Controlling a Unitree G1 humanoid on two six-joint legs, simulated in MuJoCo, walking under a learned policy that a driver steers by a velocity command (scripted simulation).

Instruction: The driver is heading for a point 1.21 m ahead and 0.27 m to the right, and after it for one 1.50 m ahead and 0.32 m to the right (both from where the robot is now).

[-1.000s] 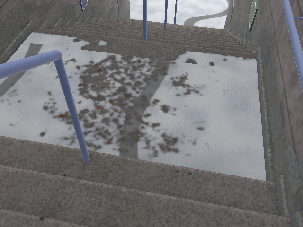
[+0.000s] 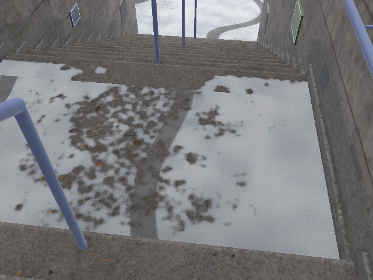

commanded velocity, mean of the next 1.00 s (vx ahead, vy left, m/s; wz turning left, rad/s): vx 0.49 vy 0.00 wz -0.22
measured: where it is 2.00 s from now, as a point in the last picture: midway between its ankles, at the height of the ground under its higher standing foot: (197, 216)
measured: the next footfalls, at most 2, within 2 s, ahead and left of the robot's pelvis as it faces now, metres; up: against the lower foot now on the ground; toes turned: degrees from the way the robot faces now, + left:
left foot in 0.46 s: +0.42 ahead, +0.15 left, -0.17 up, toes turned +4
right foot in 1.08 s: +0.69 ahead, -0.10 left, -0.34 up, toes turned -25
